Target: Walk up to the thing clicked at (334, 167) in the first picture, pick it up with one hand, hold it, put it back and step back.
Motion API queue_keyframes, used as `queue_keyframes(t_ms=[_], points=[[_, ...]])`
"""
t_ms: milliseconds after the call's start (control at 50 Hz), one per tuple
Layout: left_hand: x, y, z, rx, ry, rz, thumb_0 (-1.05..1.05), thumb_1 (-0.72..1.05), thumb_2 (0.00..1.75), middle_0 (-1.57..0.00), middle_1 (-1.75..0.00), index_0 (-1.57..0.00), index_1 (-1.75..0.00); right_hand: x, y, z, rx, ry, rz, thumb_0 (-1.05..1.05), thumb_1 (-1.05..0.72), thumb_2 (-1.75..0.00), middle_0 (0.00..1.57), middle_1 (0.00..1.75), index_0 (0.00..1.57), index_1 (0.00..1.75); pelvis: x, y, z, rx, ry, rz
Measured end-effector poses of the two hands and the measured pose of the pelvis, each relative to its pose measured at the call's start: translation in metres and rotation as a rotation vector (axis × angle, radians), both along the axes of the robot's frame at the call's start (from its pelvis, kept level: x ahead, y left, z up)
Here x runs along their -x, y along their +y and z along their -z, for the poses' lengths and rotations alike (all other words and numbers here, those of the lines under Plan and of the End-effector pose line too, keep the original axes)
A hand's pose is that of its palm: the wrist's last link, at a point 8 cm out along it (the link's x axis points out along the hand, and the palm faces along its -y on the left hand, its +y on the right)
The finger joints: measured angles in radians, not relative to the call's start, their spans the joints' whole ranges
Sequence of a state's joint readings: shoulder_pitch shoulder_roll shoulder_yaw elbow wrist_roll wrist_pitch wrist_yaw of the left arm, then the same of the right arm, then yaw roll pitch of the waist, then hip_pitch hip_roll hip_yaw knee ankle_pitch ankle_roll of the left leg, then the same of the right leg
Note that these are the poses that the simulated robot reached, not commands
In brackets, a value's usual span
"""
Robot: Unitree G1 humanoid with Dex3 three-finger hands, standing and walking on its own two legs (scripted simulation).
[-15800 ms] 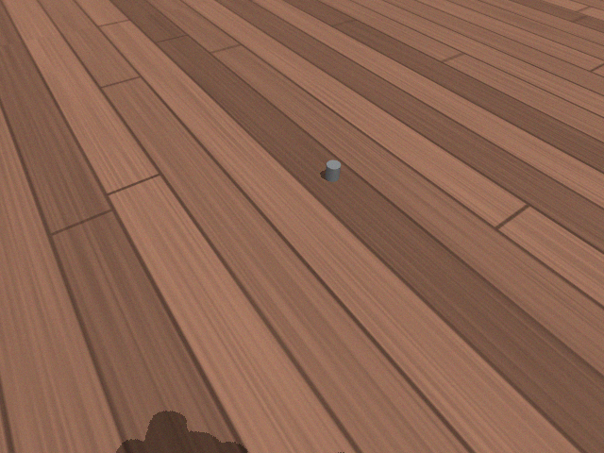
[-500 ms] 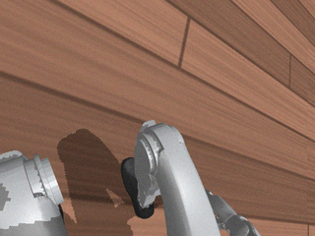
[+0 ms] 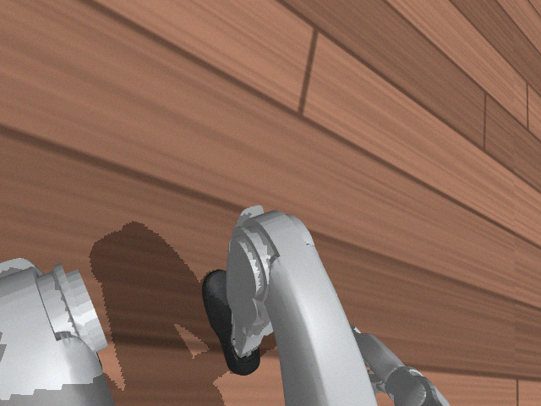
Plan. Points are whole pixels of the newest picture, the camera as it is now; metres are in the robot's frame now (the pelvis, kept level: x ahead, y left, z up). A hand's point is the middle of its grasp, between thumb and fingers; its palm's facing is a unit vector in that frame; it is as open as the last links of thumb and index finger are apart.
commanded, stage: rest palm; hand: left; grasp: from above
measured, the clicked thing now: out of the picture +0.43 +0.44 -0.26
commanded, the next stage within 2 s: close in 1.72 s
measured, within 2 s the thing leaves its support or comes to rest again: neither
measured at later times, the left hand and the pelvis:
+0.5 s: hand out of the picture +0.41 +0.43 -0.23, palm faces -0.43 -0.19 -0.88, open 14.3 cm; pelvis +0.00 +0.00 +0.00, yaw +0 degrees
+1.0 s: hand out of the picture +0.41 +0.43 -0.23, palm faces -0.42 -0.19 -0.89, open 14.0 cm; pelvis +0.00 +0.00 +0.00, yaw -1 degrees
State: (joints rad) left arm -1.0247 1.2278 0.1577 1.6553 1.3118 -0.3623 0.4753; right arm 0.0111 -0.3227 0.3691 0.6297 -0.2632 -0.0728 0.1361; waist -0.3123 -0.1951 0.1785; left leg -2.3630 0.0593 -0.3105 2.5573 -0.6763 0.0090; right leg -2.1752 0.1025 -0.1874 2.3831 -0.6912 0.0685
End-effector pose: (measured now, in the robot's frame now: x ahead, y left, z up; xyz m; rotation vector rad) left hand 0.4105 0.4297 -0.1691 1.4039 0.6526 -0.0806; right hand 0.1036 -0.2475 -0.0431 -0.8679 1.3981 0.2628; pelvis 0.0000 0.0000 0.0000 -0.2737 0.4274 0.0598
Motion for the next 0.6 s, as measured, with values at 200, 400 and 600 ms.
queue_keyframes(t_ms=[200,400,600], points=[[-0.0027,-0.0024,0.0053,-0.007,-0.006,-0.001,0.0,-0.56,1.0,-0.07,-0.99,-0.06,-1.0,0.0001,0.0023,0.0003,-0.011,-0.007,-0.013,0.0,-0.89,-0.9,0.2,0.3,0.2,0.3,0.0002,-0.0001,0.0021,0.001,-0.008,0.003],[-0.0048,-0.0004,0.0036,-0.015,0.002,-0.01,0.0,-0.55,1.0,-0.07,-1.0,-0.06,-1.01,-0.0016,0.0032,0.0004,-0.022,-0.006,-0.017,0.0,-0.89,-0.9,0.2,0.3,0.2,0.3,-0.0009,0.0001,0.0013,0.003,0.0,0.004],[-0.0053,0.0003,0.0048,0.002,0.01,-0.017,0.0,-0.54,1.01,-0.08,-1.0,-0.07,-1.02,-0.0037,0.0028,-0.0003,-0.023,0.0,-0.024,0.0,-0.89,-0.9,0.2,0.3,0.2,0.3,-0.0011,0.0007,-0.0004,0.006,0.0,0.004]])
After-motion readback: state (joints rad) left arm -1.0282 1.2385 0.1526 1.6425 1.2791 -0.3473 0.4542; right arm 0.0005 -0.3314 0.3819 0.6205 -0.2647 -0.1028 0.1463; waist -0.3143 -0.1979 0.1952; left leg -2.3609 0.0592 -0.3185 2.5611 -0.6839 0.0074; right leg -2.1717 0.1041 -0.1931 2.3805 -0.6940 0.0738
